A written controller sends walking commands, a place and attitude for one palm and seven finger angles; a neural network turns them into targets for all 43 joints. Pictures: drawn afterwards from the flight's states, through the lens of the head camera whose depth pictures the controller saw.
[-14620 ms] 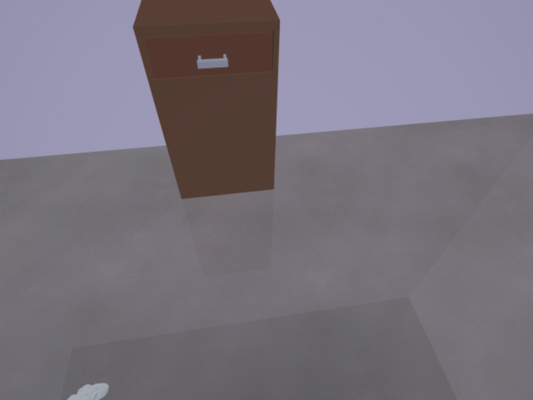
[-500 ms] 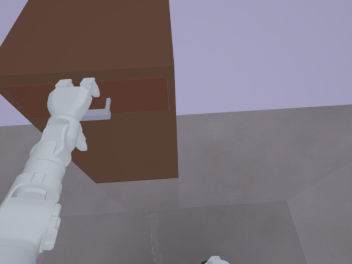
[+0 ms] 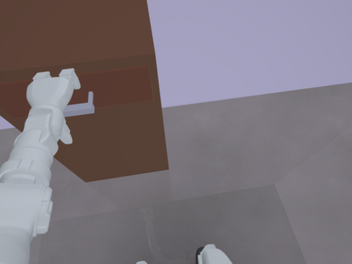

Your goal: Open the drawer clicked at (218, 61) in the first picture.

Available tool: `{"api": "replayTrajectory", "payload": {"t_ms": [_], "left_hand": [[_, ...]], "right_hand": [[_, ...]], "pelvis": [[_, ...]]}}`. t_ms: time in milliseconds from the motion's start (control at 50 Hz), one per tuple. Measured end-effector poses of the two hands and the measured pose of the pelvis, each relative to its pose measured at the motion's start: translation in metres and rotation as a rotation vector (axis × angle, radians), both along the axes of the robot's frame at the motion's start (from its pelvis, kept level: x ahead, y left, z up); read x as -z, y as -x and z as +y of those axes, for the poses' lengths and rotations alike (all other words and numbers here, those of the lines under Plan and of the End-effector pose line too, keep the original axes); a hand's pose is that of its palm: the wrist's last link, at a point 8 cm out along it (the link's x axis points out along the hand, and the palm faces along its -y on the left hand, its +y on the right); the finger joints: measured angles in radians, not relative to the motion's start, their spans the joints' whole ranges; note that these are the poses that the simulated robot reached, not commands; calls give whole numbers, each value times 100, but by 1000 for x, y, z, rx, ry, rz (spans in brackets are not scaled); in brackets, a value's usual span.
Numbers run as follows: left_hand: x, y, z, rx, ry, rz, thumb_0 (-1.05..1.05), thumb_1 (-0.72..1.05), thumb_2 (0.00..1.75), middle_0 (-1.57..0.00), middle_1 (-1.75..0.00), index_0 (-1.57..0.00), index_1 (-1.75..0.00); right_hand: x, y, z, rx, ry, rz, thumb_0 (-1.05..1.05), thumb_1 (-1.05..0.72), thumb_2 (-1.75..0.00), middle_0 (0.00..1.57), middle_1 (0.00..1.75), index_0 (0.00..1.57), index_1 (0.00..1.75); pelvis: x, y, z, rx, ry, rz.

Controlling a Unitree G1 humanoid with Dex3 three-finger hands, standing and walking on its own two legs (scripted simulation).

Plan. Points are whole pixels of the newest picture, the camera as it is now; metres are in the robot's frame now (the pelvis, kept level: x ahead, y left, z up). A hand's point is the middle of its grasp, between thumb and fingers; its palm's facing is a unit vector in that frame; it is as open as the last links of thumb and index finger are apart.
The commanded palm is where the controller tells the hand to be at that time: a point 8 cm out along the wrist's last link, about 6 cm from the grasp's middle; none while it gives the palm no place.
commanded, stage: re-aim the fingers above the handle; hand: left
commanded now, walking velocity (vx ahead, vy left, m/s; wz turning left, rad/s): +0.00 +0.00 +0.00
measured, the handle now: (74, 103) +0.54 +0.26 -0.02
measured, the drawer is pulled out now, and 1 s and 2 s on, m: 0.00 0.00 0.00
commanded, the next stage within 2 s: lower the fingers behind the handle in 1.32 s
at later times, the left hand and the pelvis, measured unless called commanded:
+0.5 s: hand (64, 101) +0.50 +0.25 +0.04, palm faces -0.04 -0.02 -1.00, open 13.7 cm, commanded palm +0.48 +0.26 +0.09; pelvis +0.01 +0.01 +0.00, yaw +1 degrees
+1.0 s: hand (61, 103) +0.50 +0.26 +0.04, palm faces -0.04 -0.02 -1.00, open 13.8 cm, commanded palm +0.48 +0.26 +0.09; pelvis +0.02 +0.01 +0.00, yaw +1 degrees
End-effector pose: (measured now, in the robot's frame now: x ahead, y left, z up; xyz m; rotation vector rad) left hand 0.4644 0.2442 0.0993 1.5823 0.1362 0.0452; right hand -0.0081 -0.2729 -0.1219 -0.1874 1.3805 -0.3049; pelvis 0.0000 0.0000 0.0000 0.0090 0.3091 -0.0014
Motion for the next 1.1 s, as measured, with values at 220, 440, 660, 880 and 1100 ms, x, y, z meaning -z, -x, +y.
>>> {"api": "replayTrajectory", "payload": {"t_ms": [220, 440, 660, 880, 1100], "left_hand": [[4, -2, 10, 14, -5, -18, 0, -49, 31, -32, -120, -32, -120], [2, -20, 1, 15, 29, -23, 0, -49, 31, -34, -121, -34, -123], [10, -13, 16, -8, 22, 21, 0, -49, 31, -32, -120, -32, -121], [10, -12, 13, 20, 29, -23, 0, -49, 31, -32, -120, -32, -120], [6, -16, 12, -10, 29, 6, 0, -49, 31, -32, -120, -33, -122]], "right_hand": [[-3, -16, 2, -49, 32, -14, 0, -90, -90, 20, 30, 20, 30], [-3, -27, 8, -52, 21, -17, 0, -90, -90, 20, 30, 20, 30], [-1, -33, 12, -37, 2, -14, 0, -90, -90, 20, 30, 20, 30], [-2, -41, 5, -61, 22, 2, 0, -90, -90, 20, 30, 20, 30], [-4, -47, 5, -45, 15, -29, 0, -90, -90, 20, 30, 20, 30]], "pelvis": [[3, 2, 5, -36, 13, 17], [3, -9, 9, -24, 17, 31], [1, -14, 8, -15, 16, 28], [2, -18, 7, -37, 22, 29], [-1, -21, 6, -20, 18, 22]]}}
